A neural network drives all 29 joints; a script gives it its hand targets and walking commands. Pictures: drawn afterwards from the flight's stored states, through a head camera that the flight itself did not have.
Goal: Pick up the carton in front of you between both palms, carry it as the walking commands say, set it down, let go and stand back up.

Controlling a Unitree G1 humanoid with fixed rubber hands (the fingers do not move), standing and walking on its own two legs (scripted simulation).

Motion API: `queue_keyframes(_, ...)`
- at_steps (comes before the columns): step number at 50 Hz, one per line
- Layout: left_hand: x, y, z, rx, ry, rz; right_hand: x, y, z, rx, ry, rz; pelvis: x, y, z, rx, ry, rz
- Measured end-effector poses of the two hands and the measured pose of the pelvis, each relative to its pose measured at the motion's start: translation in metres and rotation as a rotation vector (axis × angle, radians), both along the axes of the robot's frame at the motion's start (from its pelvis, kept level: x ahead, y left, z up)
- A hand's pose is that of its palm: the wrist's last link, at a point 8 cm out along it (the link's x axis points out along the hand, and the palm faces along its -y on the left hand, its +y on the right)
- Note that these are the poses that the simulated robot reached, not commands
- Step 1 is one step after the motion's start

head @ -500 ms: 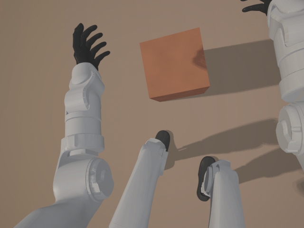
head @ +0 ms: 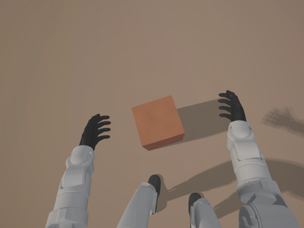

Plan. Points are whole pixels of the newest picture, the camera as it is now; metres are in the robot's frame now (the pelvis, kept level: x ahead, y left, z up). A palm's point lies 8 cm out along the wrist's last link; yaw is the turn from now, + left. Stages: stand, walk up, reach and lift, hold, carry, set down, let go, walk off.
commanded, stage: let go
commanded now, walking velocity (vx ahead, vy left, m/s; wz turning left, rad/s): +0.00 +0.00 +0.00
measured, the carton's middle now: (159, 125) +0.48 +0.13 -0.59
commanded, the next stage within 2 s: stand in 1.12 s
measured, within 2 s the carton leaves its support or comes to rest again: neither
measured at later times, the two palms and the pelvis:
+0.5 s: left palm (68, 180) +0.21 +0.25 -0.01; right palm (277, 166) +0.31 -0.19 -0.03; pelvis +0.07 +0.00 +0.06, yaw +4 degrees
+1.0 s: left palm (71, 183) +0.21 +0.23 +0.00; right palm out of the picture +0.24 -0.24 +0.00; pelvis +0.06 -0.02 +0.06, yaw +4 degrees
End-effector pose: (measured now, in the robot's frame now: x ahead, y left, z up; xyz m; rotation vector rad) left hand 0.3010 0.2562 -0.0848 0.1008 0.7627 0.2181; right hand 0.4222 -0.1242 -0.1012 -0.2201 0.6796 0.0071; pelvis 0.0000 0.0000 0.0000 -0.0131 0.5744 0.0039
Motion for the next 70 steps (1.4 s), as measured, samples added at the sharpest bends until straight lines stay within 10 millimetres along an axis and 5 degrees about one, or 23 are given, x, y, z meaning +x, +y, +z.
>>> queue_keyframes(7, -0.047, 0.006, 0.032, -0.002, 0.036, -0.086, -0.045, -0.013, 0.028, -0.006, 0.014, -0.035, 0.018, 0.01, 0.024, 0.001, -0.157, 0.017)
queue_keyframes(17, -0.097, -0.002, 0.064, -0.013, 0.053, -0.064, -0.077, -0.032, 0.055, -0.013, 0.041, -0.004, 0.049, 0.012, 0.046, 0.015, -0.341, 0.045)
queue_keyframes(35, -0.076, -0.033, 0.081, 0.0, 0.034, -0.093, -0.16, -0.114, 0.093, -0.007, 0.093, -0.043, 0.08, -0.018, 0.065, 0.049, -0.518, 0.051)
queue_keyframes(43, -0.08, -0.032, 0.083, 0.043, 0.039, -0.063, -0.182, -0.122, 0.096, -0.005, 0.082, -0.053, 0.074, -0.024, 0.062, 0.053, -0.565, 0.06)
queue_keyframes(57, -0.104, -0.011, 0.08, 0.053, 0.077, -0.059, -0.196, -0.101, 0.095, -0.026, 0.106, -0.042, 0.053, -0.005, 0.06, 0.042, -0.646, 0.06)
queue_keyframes(64, -0.112, 0.024, 0.055, 0.118, 0.106, -0.078, -0.222, -0.138, 0.087, -0.197, 0.21, -0.094, 0.057, 0.004, 0.055, 0.026, -0.586, 0.049)
queue_keyframes(70, -0.118, 0.039, 0.038, 0.126, 0.188, -0.096, -0.224, -0.155, 0.092, -0.255, 0.242, -0.141, 0.068, 0.011, 0.055, 0.019, -0.567, 0.037)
